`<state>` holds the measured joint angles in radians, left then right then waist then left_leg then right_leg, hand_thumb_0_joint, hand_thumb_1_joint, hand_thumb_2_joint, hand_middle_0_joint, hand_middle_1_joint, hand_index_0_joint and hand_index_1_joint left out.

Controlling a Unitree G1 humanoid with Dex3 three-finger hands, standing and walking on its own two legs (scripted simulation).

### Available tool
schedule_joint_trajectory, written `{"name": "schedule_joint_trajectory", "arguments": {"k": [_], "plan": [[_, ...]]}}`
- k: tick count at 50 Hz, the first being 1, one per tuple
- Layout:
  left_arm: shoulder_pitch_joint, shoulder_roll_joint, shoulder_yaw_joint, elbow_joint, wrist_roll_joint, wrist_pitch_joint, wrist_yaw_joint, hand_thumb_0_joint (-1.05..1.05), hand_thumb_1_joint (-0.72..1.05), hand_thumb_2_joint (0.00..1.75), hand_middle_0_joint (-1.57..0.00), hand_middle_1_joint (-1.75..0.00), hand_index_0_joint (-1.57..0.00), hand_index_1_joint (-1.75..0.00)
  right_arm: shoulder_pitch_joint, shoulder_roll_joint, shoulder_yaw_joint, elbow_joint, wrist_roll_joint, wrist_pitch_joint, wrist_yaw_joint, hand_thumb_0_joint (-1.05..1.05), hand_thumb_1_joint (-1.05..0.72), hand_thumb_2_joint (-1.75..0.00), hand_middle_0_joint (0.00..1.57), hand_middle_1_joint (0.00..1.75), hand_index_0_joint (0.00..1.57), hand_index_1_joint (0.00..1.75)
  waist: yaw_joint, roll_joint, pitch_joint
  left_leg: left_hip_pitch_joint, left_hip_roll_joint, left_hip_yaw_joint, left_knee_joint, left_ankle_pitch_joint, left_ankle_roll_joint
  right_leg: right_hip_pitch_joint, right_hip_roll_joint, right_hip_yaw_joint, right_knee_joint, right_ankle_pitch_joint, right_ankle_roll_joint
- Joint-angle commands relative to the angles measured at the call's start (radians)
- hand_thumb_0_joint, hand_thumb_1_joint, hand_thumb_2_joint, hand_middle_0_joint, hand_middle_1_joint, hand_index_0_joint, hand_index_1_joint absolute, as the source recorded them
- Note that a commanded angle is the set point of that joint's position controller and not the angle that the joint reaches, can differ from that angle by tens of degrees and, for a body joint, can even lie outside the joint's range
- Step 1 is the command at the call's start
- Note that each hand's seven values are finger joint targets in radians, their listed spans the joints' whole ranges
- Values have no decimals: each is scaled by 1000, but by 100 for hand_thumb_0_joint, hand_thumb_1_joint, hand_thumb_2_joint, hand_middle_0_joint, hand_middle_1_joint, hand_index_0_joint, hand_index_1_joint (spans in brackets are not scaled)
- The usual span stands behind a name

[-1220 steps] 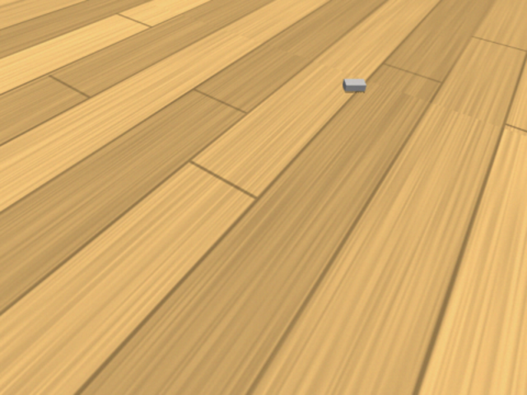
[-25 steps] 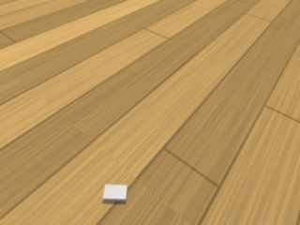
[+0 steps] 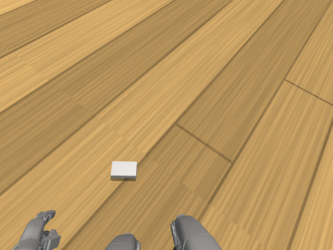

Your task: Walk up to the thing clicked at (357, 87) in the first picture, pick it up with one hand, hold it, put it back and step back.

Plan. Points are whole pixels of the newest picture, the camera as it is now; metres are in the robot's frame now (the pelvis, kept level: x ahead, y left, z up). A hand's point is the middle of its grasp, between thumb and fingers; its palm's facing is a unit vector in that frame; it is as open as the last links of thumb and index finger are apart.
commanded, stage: walk up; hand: left
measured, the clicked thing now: (124, 169) +0.52 +0.18 -0.74
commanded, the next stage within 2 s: stand in 1.88 s
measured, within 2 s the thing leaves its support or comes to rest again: neither
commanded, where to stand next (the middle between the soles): +0.14 -0.05 m, yaw -1 degrees
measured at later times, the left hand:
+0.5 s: hand out of the picture +0.01 +0.25 -0.15, palm faces -0.01 -0.92 -0.38, open 7.4 cm
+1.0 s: hand out of the picture -0.20 +0.22 -0.14, palm faces -0.01 -0.92 -0.38, open 7.4 cm
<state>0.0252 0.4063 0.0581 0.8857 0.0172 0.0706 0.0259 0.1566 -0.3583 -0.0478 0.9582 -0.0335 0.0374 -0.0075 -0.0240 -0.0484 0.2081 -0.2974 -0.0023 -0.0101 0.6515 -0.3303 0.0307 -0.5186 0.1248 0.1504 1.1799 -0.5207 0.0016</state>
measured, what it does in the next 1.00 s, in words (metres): walks backwards: right foot, then left foot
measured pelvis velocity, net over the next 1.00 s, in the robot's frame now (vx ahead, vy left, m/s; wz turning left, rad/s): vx -0.24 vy -0.04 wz -0.04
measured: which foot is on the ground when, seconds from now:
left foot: down 0.00-0.22, up 0.24-0.48, down 0.50-1.00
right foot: up 0.00-0.18, down 0.20-0.50, up 0.52-0.80, down 0.82-1.00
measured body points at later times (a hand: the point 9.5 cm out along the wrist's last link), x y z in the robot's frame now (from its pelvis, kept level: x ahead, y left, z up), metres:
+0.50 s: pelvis -0.13 -0.01 -0.01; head -0.06 +0.00 +0.43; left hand +0.01 +0.30 -0.12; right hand -0.02 -0.33 -0.12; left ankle -0.14 +0.09 -0.73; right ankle -0.08 -0.14 -0.73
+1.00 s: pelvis -0.24 -0.04 +0.00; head -0.23 -0.05 +0.45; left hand -0.20 +0.27 -0.11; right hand -0.18 -0.37 -0.12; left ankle -0.20 +0.09 -0.70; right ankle -0.26 -0.18 -0.73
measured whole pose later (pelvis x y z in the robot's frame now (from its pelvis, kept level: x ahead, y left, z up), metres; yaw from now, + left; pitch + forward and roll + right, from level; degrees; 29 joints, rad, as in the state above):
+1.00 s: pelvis -0.24 -0.04 +0.00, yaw -2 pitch -3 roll +0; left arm 0.28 0.35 0.07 0.95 0.05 0.00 -0.01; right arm 0.24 -0.42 -0.06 0.93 -0.01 0.02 0.01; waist 0.03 0.04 0.07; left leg -0.38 -0.03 -0.10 0.83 -0.44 -0.01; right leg -0.18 0.00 0.03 0.59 -0.36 0.00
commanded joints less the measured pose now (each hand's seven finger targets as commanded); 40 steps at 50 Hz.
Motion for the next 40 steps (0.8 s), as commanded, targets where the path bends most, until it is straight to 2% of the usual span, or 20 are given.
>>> {"name": "schedule_joint_trajectory", "arguments": {"k": [1, 6, 9, 10, 11, 12, 13, 15, 20, 22, 23, 24, 25, 26, 27, 30, 33, 36, 38, 40], "plan": [[47, 170, 64, -100, 6, -19, 1, 0, 90, 90, -20, -30, -20, -30, 11, -275, -78, -112, 3, -35, -40, 0, -90, -90, 20, 30, 20, 30, -1, 150, -248, 281, 260, -254, -118, 749, 199, -15, -46, 21, -71, -16, 34], [103, 142, 64, -113, 5, -31, -8, 0, 90, 90, -20, -30, -20, -30, 10, -302, -78, -138, 10, -24, -38, 0, -90, -90, 20, 30, 20, 30, -3, 230, -303, 257, 250, -214, -81, 649, 172, 167, -91, -102, -485, 61, 11], [197, 147, 72, -71, 18, -45, -6, 0, 90, 90, -20, -30, -20, -30, -23, -277, -66, -148, 24, -11, -30, 0, -90, -90, 20, 30, 20, 30, 39, 192, -329, 108, 201, -174, -4, 486, 95, 384, -123, -103, -782, 374, -26], [193, 213, 90, -87, 28, -51, -7, 0, 90, 90, -20, -30, -20, -30, -20, -250, -56, -163, 31, -14, -26, 0, -90, -90, 20, 30, 20, 30, 34, 54, -328, -53, 118, -144, 54, 319, 40, 459, -232, 68, -734, 523, -77], [147, 290, 105, -104, 9, -41, -15, 0, 90, 90, -20, -30, -20, -30, -48, -208, -49, -174, 40, -13, -35, 0, -90, -90, 20, 30, 20, 30, 56, -179, -282, -110, -64, -22, 237, -29, -14, 351, -410, 234, -769, 678, -240], [109, 305, 102, -136, 19, -49, -13, 0, 90, 90, -20, -30, -20, -30, -61, -227, -59, -169, 35, -4, -42, 0, -90, -90, 20, 30, 20, 30, 62, -205, -245, -99, -63, -70, 453, -331, -23, 240, -518, 339, -786, 794, -323], [84, 264, 91, -148, 12, -49, -13, 0, 90, 90, -20, -30, -20, -30, -25, -239, -58, -156, 37, 1, -39, 0, -90, -90, 20, 30, 20, 30, 42, -125, -217, -88, -67, -138, 539, -314, -23, 188, -484, 266, -781, 770, -296], [41, 213, 79, -165, 14, -46, -1, 0, 90, 90, -20, -30, -20, -30, 11, -232, -48, -140, 51, -9, -37, 0, -90, -90, 20, 30, 20, 30, 16, -94, -208, -154, -87, -126, 531, -238, -28, 279, -372, 114, -686, 872, -246], [107, 193, 77, -195, 25, -29, 5, 0, 90, 90, -20, -30, -20, -30, 35, -207, -40, -158, 28, -28, -43, 0, -90, -90, 20, 30, 20, 30, 56, -164, -245, -147, -45, -34, 182, -226, -48, 454, -344, 79, -607, 916, -220], [91, 195, 72, -206, 10, -21, 2, 0, 90, 90, -20, -30, -20, -30, 72, -203, -46, -144, 16, -35, -39, 0, -90, -90, 20, 30, 20, 30, 27, -144, -269, -49, -22, 6, -68, -78, -32, 439, -325, 63, -535, 847, -183], [77, 197, 67, -211, 4, -14, -2, 0, 90, 90, -20, -30, -20, -30, 101, -203, -53, -131, 13, -39, -36, 0, -90, -90, 20, 30, 20, 30, 5, -92, -276, 35, -31, 34, -224, 104, -29, 400, -298, 30, -483, 760, -147], [93, 171, 57, -216, 1, -8, -6, 0, 90, 90, -20, -30, -20, -30, 87, -232, -63, -136, 3, -45, -35, 0, -90, -90, 20, 30, 20, 30, 20, -27, -282, 131, 43, -84, -254, 285, 2, 276, -246, 15, -439, 596, -95], [134, 120, 46, -213, -3, -4, -10, 0, 90, 90, -20, -30, -20, -30, 46, -323, -85, -153, -14, -46, -34, 0, -90, -90, 20, 30, 20, 30, 42, 185, -281, 241, 267, -374, -279, 469, 94, 44, -97, -57, -261, 225, -35], [63, 165, 65, -222, 3, -1, 7, 0, 90, 90, -20, -30, -20, -30, 55, -407, -99, -174, -3, -45, -26, 0, -90, -90, 20, 30, 20, 30, -20, 245, -286, 70, 436, -508, -292, 575, 235, 90, -39, -22, -93, -146, -15], [50, 188, 78, -205, 10, 4, 14, 0, 90, 90, -20, -30, -20, -30, 28, -394, -106, -175, -2, -46, -28, 0, -90, -90, 20, 30, 20, 30, -16, 207, -241, -23, 448, -532, -316, 491, 270, 109, -28, 61, 59, -145, -20], [157, 183, 86, -150, -2, -2, 2, 0, 90, 90, -20, -30, -20, -30, -60, -293, -77, -186, -2, -56, -44, 0, -90, -90, 20, 30, 20, 30, 70, 148, -214, 68, 289, -258, -226, 506, 189, 24, -35, 80, 158, 3, -13], [167, 161, 83, -135, 7, -23, -17, 0, 90, 90, -20, -30, -20, -30, -8, -250, -71, -180, -5, -61, -34, 0, -90, -90, 20, 30, 20, 30, 25, 165, -227, 136, 227, -206, -234, 311, 171, 57, -59, 7, -51, 42, 17], [136, 160, 65, -128, 8, -45, -37, 0, 90, 90, -20, -30, -20, -30, 6, -276, -77, -176, -12, -59, -20, 0, -90, -90, 20, 30, 20, 30, -18, 219, -230, 140, 216, -203, -274, -76, 169, 145, -99, -75, -393, 1, 24], [200, 156, 70, -81, 7, -60, -38, 0, 90, 90, -20, -30, -20, -30, 0, -295, -79, -178, -17, -44, -8, 0, -90, -90, 20, 30, 20, 30, 0, 282, -233, 69, 212, -199, -276, -177, 158, 276, -89, -147, -556, -31, 3], [311, 147, 76, -7, 12, -78, -30, 0, 90, 90, -20, -30, -20, -30, -23, -291, -73, -181, -9, -29, -1, 0, -90, -90, 20, 30, 20, 30, 66, 230, -224, -33, 170, -140, -173, -130, 111, 427, -77, -182, -818, 155, -32]]}}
